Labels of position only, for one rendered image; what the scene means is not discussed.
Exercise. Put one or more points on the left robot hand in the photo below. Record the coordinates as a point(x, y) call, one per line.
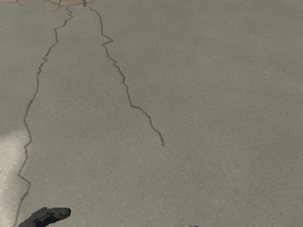
point(44, 216)

